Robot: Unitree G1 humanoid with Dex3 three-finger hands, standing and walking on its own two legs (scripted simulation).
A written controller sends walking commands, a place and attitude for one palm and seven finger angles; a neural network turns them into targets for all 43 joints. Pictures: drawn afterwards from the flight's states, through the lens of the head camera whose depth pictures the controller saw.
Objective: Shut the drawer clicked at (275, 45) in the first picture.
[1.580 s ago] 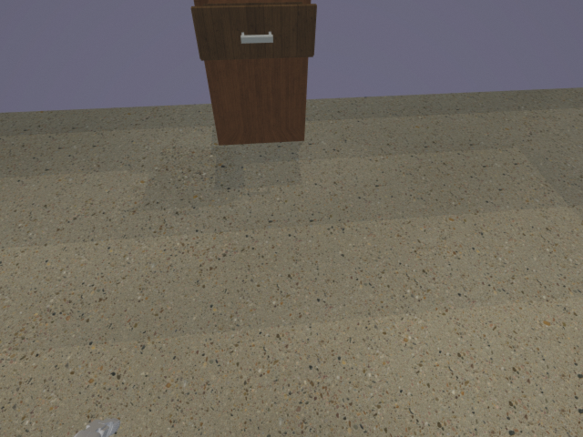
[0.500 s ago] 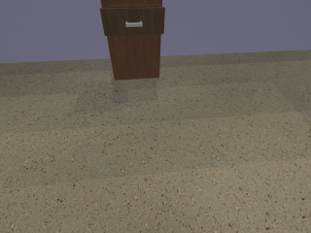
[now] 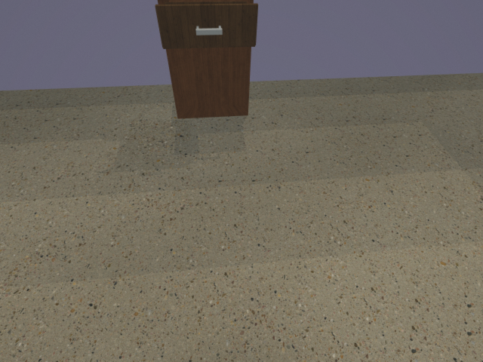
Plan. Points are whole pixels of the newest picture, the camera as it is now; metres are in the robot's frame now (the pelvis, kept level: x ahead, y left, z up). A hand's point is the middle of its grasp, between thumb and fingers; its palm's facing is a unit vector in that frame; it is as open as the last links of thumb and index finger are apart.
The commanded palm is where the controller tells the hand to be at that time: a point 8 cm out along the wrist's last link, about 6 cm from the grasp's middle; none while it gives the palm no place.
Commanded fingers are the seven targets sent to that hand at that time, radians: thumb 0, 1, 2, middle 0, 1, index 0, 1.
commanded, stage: walk to a spot facing it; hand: left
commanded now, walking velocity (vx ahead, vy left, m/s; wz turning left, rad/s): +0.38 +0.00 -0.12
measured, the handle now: (209, 29) +1.44 +0.23 -0.06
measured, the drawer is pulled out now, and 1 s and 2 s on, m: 0.30 0.30 0.30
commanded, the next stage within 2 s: turn to face it in 1.92 s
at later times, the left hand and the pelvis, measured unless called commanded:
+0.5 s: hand (154, 350) +0.18 +0.18 -0.18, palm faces -0.10 -0.98 -0.16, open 7.3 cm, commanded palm none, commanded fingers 0.00 0.90 0.90 -0.20 -0.30 -0.20 -0.30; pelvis +0.13 +0.00 -0.01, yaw -4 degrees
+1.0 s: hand (180, 278) +0.34 +0.17 -0.21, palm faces +0.00 -0.99 -0.13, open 7.3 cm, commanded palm none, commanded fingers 0.00 0.90 0.90 -0.20 -0.30 -0.20 -0.30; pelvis +0.35 -0.01 -0.03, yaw -3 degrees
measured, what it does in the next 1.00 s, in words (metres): walks ahead: right foot, then left foot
